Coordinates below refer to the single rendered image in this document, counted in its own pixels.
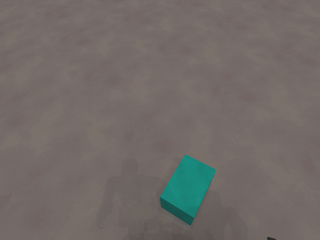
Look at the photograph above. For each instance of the carton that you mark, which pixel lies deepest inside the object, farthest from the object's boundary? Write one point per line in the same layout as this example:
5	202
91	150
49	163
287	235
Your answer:
186	189

